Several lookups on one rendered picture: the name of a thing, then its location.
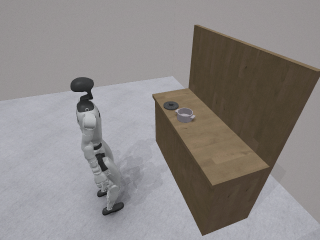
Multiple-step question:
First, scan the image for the right robot hand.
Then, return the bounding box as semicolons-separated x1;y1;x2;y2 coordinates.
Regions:
94;171;110;188

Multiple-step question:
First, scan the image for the pot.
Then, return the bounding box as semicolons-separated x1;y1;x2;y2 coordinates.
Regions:
175;107;196;123

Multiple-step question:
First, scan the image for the lid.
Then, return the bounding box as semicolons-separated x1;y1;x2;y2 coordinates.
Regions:
163;101;179;110

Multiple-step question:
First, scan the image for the table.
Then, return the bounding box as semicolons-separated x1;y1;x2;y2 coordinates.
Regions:
152;24;320;236

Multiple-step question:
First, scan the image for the robot head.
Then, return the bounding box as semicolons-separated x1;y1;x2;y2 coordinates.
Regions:
70;77;94;113

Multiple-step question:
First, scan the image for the robot right upper arm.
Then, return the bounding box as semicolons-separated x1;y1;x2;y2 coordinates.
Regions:
81;113;97;151

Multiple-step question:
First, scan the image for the humanoid robot torso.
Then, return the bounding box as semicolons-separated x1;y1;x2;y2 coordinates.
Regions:
76;100;106;158

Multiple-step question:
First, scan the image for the right robot forearm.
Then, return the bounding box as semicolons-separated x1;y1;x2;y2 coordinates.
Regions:
83;146;102;175

